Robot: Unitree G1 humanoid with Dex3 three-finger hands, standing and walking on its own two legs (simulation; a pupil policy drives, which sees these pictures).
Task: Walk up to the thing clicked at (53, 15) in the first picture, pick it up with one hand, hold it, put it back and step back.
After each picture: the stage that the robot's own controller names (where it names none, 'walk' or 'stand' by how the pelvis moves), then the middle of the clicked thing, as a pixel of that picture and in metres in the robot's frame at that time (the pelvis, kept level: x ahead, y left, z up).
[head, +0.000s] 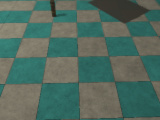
stand; (53, 8) +2.21 +0.43 -0.66
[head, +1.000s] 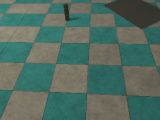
walk; (66, 12) +2.10 +0.37 -0.66
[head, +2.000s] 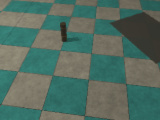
walk; (63, 32) +1.50 +0.30 -0.64
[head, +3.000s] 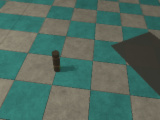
walk; (56, 61) +1.02 +0.25 -0.63
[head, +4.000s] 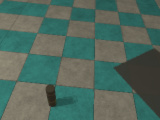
walk; (51, 96) +0.64 +0.21 -0.63
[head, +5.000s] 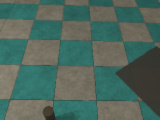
stand; (50, 117) +0.43 +0.21 -0.63
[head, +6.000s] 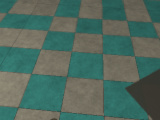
stand; out of the picture +0.39 +0.19 -0.64
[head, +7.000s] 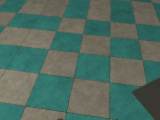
stand; out of the picture +0.40 +0.16 -0.65
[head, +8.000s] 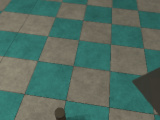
stand; (61, 118) +0.41 +0.14 -0.64
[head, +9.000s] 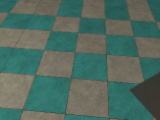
stand; out of the picture +0.37 +0.15 -0.66
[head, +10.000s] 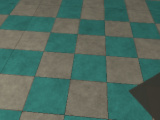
stand; out of the picture +0.37 +0.16 -0.66
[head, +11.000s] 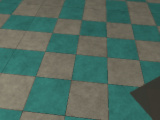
stand; out of the picture +0.37 +0.15 -0.66
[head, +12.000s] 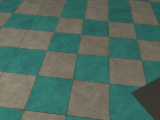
stand; out of the picture +0.37 +0.14 -0.66
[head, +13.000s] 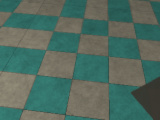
go down; out of the picture +0.37 +0.15 -0.66
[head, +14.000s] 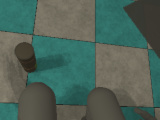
go down; (27, 59) +0.44 +0.22 -0.30
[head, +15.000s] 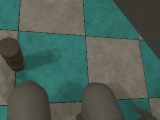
approach; (14, 57) +0.44 +0.25 -0.26
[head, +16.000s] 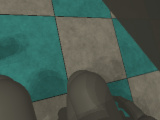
close in; out of the picture +0.40 +0.30 -0.17
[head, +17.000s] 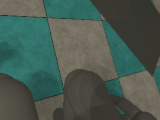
lift; out of the picture +0.38 +0.30 -0.16
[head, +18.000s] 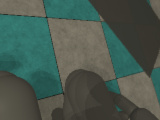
lift; out of the picture +0.35 +0.29 -0.16
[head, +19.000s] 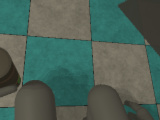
lift; (3, 74) +0.32 +0.26 -0.03
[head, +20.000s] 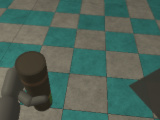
hold; (38, 86) +0.31 +0.15 +0.09
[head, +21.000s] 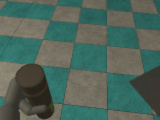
hold; (39, 96) +0.29 +0.15 +0.04
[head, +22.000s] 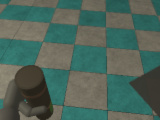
crouch; (38, 97) +0.29 +0.16 +0.04
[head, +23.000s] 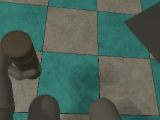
crouch; (26, 60) +0.40 +0.19 -0.03
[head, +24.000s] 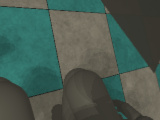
lower; out of the picture +0.38 +0.29 -0.18
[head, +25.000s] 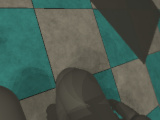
lower; out of the picture +0.41 +0.31 -0.17
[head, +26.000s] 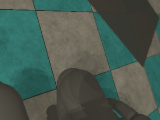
lower; out of the picture +0.40 +0.31 -0.17
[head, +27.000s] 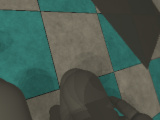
lower; out of the picture +0.39 +0.32 -0.17
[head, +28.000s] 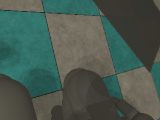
loosen; out of the picture +0.37 +0.30 -0.16
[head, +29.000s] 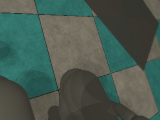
withdraw; out of the picture +0.38 +0.29 -0.16
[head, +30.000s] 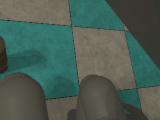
stand; out of the picture +0.39 +0.28 -0.19
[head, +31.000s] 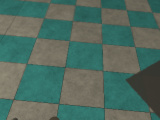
stand; out of the picture +0.36 +0.14 -0.58
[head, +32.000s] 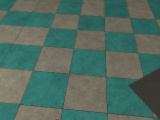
stand; out of the picture +0.38 +0.16 -0.60
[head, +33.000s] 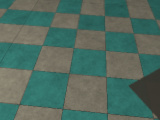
stand; out of the picture +0.37 +0.15 -0.60
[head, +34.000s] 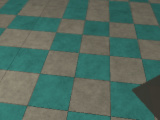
stand; out of the picture +0.40 +0.14 -0.65
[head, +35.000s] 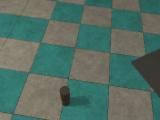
walk; (65, 96) +0.52 +0.11 -0.64
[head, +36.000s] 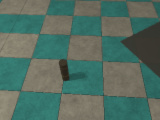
walk; (64, 70) +0.80 +0.20 -0.63
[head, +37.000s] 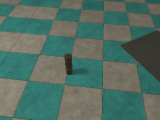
stand; (68, 64) +1.02 +0.14 -0.64
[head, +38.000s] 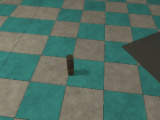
stand; (70, 65) +1.01 +0.12 -0.66
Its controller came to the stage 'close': yes
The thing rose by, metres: 0.69
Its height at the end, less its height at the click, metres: +0.00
